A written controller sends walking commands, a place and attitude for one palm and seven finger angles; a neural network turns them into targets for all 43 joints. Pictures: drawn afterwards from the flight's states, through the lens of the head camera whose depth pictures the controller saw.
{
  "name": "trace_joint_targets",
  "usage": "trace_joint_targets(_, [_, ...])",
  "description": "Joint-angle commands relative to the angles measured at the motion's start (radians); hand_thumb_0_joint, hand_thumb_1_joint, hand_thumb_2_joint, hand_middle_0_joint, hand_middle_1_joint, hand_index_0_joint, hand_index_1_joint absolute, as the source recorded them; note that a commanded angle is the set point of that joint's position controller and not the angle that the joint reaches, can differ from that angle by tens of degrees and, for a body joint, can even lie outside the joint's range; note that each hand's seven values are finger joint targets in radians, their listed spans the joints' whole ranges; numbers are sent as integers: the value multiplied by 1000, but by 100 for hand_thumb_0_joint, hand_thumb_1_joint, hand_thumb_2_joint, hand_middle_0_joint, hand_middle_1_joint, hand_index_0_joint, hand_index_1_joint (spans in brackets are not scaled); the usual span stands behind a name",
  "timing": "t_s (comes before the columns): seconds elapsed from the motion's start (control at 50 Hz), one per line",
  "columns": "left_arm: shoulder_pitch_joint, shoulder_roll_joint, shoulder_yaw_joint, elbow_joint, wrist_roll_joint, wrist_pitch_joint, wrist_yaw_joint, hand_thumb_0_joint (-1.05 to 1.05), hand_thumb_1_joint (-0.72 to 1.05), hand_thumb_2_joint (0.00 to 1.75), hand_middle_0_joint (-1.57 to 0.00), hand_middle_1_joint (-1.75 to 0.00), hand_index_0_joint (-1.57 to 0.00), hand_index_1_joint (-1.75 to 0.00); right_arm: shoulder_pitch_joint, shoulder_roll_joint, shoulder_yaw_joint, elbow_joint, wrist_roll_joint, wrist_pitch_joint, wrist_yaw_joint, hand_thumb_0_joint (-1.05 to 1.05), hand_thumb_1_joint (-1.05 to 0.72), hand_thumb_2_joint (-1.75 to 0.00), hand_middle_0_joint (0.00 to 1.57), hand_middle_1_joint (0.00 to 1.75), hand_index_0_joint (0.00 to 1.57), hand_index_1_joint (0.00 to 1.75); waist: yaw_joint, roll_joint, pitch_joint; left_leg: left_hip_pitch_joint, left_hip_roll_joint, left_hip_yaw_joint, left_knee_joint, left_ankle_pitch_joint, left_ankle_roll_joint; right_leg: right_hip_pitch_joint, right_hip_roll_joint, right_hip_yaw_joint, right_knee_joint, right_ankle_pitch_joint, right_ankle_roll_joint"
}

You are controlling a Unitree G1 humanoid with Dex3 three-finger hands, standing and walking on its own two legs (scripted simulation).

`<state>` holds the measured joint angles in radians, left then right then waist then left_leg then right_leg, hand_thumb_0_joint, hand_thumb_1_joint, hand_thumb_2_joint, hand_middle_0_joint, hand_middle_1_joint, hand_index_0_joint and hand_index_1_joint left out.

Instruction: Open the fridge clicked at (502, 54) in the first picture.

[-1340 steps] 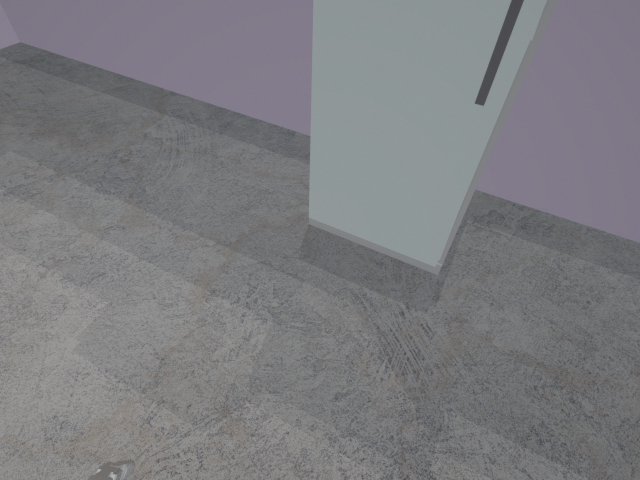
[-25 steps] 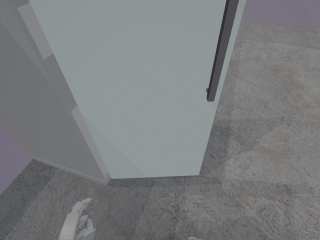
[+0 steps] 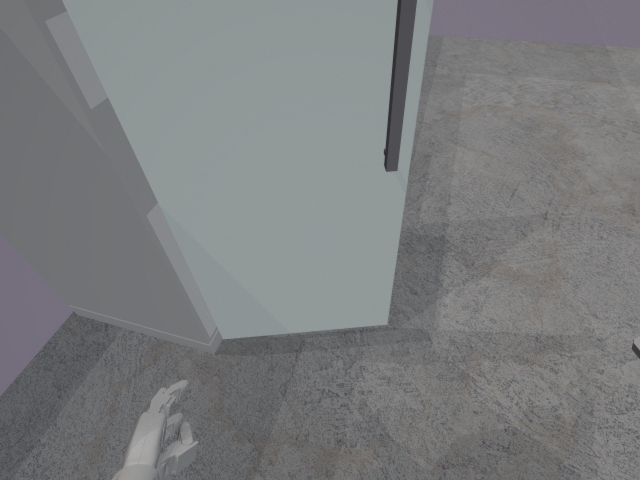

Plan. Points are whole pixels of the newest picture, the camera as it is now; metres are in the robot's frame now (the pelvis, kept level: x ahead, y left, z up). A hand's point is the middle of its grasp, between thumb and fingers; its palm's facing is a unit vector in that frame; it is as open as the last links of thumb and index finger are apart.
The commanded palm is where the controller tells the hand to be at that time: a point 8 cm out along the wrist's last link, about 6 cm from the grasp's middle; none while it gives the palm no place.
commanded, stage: stop stepping back and stand still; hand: right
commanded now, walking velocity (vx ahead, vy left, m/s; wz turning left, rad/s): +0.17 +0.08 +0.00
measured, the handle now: (397, 65) +0.69 -0.12 +0.20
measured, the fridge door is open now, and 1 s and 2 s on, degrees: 69 69 69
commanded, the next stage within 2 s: let the arm hang, fingers relaxed in 0.56 s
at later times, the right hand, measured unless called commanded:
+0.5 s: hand out of the picture +0.18 -0.28 +0.16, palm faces +0.43 +0.84 -0.33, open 7.4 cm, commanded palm +0.12 -0.31 +0.18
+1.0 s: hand out of the picture +0.06 -0.17 -0.17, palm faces -0.05 +0.99 -0.14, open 7.0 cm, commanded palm none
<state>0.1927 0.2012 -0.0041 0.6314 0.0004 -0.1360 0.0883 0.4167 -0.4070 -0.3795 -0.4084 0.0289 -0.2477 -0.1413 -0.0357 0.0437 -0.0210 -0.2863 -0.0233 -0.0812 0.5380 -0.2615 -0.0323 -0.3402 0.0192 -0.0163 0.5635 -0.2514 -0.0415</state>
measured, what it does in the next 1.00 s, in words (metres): steps on the spot: left foot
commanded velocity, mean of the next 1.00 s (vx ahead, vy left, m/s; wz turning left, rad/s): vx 0.07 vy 0.02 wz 0.00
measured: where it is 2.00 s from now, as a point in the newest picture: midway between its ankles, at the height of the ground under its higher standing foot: outside the picture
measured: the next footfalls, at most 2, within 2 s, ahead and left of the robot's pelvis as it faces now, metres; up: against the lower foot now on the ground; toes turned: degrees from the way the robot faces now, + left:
left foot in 0.26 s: -0.01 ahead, +0.10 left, +0.00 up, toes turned +7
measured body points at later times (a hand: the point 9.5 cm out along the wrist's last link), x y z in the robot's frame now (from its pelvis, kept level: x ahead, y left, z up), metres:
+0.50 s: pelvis -0.04 -0.02 -0.01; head -0.07 -0.04 +0.44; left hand +0.05 +0.25 -0.09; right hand +0.15 -0.32 +0.17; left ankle -0.11 +0.09 -0.73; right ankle +0.01 -0.12 -0.73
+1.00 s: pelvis -0.03 -0.01 +0.00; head +0.00 -0.04 +0.45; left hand +0.02 +0.25 -0.12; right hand +0.06 -0.23 -0.15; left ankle -0.05 +0.09 -0.73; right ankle +0.01 -0.12 -0.73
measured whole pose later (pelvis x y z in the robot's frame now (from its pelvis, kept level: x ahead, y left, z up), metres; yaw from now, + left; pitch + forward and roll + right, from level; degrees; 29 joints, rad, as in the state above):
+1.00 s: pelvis -0.03 -0.01 +0.00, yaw +3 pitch +0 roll +0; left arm 0.23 0.23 -0.01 0.91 0.03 0.01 0.01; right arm 0.27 -0.19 -0.01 0.80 -0.01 0.04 -0.02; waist 0.02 0.07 0.05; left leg -0.24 0.00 0.07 0.57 -0.33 0.02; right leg -0.32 0.00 -0.03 0.57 -0.25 -0.02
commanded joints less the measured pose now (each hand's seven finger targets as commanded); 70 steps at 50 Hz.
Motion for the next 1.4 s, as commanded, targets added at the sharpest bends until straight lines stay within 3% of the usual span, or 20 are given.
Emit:
trace_joint_targets(0.0, [-44, 134, 38, -178, -8, -62, 11, 0, 90, 90, -20, -30, -20, -30, -40, -191, -152, -271, 34, -47, -21, 0, -90, -90, 20, 30, 20, 30, 31, -274, -141, 0, -20, 46, 62, -35, 9, 136, -235, 259, -345, -62, -8])
trace_joint_targets(0.06, [-65, 130, 34, -180, 1, -67, -2, 0, 90, 90, -20, -30, -20, -30, -33, -151, -124, -327, 7, -36, -33, 0, -90, -90, 20, 30, 20, 30, 35, -302, -55, 58, -24, 53, 206, -123, 15, -68, -290, 307, -501, -532, -47])
trace_joint_targets(0.16, [-58, 134, 34, -172, 12, -55, -10, 0, 90, 90, -20, -30, -20, -30, 76, -149, -111, -272, 0, -5, -39, 0, -90, -90, 20, 30, 20, 30, 38, -218, -55, 174, -55, 159, -129, -140, 58, -35, -160, 112, -382, -413, 30])
trace_joint_targets(0.2, [-59, 132, 33, -164, 24, -32, -5, 0, 90, 90, -20, -30, -20, -30, 67, -166, -132, -241, 6, 4, -39, 0, -90, -90, 20, 30, 20, 30, 41, -177, -41, 169, 14, 82, -208, -135, 107, -43, -123, 70, -235, -288, 36])
trace_joint_targets(0.26, [-39, 126, 36, -142, 33, -8, -10, 0, 90, 90, -20, -30, -20, -30, -7, -214, -168, -224, 22, -11, -38, 0, -90, -90, 20, 30, 20, 30, 39, 13, -47, 57, 254, -234, -328, -154, 222, -37, -76, -1, 145, -59, 36])
trace_joint_targets(0.32, [-46, 140, 58, -142, -5, -4, -20, 0, 90, 90, -20, -30, -20, -30, 3, -150, -112, -163, 25, 6, -34, 0, -90, -90, 20, 30, 20, 30, 29, 161, -9, 107, 283, -260, -299, -153, 249, -173, -58, 39, 297, -97, 33])
trace_joint_targets(0.42, [-52, 129, 33, -105, 3, -18, 2, 0, 90, 90, -20, -30, -20, -30, -118, -167, -94, -180, 8, -18, -35, 0, -90, -90, 20, 30, 20, 30, 54, -73, 79, -92, 154, -46, -123, -171, 145, 113, -59, -11, -48, -72, 4])
trace_joint_targets(0.48, [-55, 155, 38, -135, 4, -43, 10, 0, 90, 90, -20, -30, -20, -30, -128, -179, -117, -275, 6, -46, -44, 0, -90, -90, 20, 30, 20, 30, 49, -351, 73, -221, -15, 81, 172, -185, 33, 194, -322, 461, -315, -260, -132])
trace_joint_targets(0.52, [-36, 120, 28, -119, 29, -62, 3, 0, 90, 90, -20, -30, -20, -30, -108, -216, -152, -318, 1, -50, -40, 0, -90, -90, 20, 30, 20, 30, 51, -266, 59, -150, 15, 40, 294, -227, 42, 84, -345, 520, -405, -325, -150])
trace_joint_targets(0.62, [-45, 116, 31, -126, 11, -71, -17, 0, 90, 90, -20, -30, -20, -30, 127, -191, -190, -292, 7, -43, -43, 0, -90, -90, 20, 30, 20, 30, 30, -180, -79, 203, 21, 106, -106, -35, 45, -24, -168, 104, -223, -164, -26])
trace_joint_targets(0.64, [-70, 274, 92, 80, 5, -54, -89, 0, 90, 90, -20, -30, -20, -30, 66, 22, 251, 524, -82, 154, 103, 0, -90, -90, 20, 30, 20, 30, 59, -42, -51, 111, 185, 7, -21, 357, 81, -63, -113, 34, 75, 142, 11])
trace_joint_targets(0.66, [1, 169, 85, 64, -5, 5, -92, 0, 90, 90, -20, -30, -20, -30, 48, 52, 263, 549, -75, 235, 125, 0, -90, -90, 20, 30, 20, 30, 67, -10, -127, 80, 247, -75, -22, 445, 115, -7, -118, 7, 76, 91, 46])
trace_joint_targets(0.68, [26, 153, 77, 58, -2, 8, -89, 0, 90, 90, -20, -30, -20, -30, 41, 62, 269, 531, -74, 250, 134, 0, -90, -90, 20, 30, 20, 30, 81, -30, -127, 51, 249, -52, -13, 495, 113, 31, -114, 9, 66, 128, 52])
trace_joint_targets(0.72, [25, 201, 70, 77, 7, 55, -86, 0, 90, 90, -20, -30, -20, -30, -69, 51, 286, 589, -64, 252, 144, 0, -90, -90, 20, 30, 20, 30, 65, 52, -50, -73, 159, 39, -14, 58, 86, 7, -139, 81, 4, 101, 19])
trace_joint_targets(0.78, [-8, 214, 57, 82, 23, 86, -83, 0, 90, 90, -20, -30, -20, -30, -136, 12, 298, 738, -70, 252, 138, 0, -90, -90, 20, 30, 20, 30, 51, 239, -4, -5, 153, 38, -34, 162, 97, -20, -117, 93, 15, 240, -2])
trace_joint_targets(0.84, [3, 200, 47, 127, 30, 106, -77, 0, 90, 90, -20, -30, -20, -30, -179, 6, 317, 903, -61, 253, 128, 0, -90, -90, 20, 30, 20, 30, 55, 169, -20, 1, 170, 10, -46, 247, 107, 71, -94, 73, -2, 286, 5])
trace_joint_targets(0.94, [-9, 165, 29, 214, 28, 115, -70, 0, 90, 90, -20, -30, -20, -30, -147, 25, 340, 1146, -50, 246, 122, 0, -90, -90, 20, 30, 20, 30, 35, -173, -56, 99, 129, 10, -89, 159, 74, 99, -117, 87, -98, 270, 0])
trace_joint_targets(1.02, [18, 141, 36, 264, 27, 125, -57, 0, 90, 90, -20, -30, -20, -30, -129, 49, 334, 1259, -51, 242, 121, 0, -90, -90, 20, 30, 20, 30, 41, -238, -101, 135, 135, 17, -140, 181, 87, 139, -123, 81, -98, 221, 1])
trace_joint_targets(1.22, [19, 219, 48, 360, 16, 129, -55, 0, 90, 90, -20, -30, -20, -30, -187, 0, 351, 1425, -47, 235, 130, 0, -90, -90, 20, 30, 20, 30, 46, -23, 51, 72, 134, 12, -255, 22, 88, 138, -141, 97, -203, 71, 0])
trace_joint_targets(1.38, [6, 227, 45, 411, 16, 127, -62, 0, 90, 90, -20, -30, -20, -30, -208, -15, 355, 1472, -47, 230, 125, 0, -90, -90, 20, 30, 20, 30, 44, -2, 53, 61, 136, 9, -271, 2, 82, 169, -137, 93, -235, 72, -2])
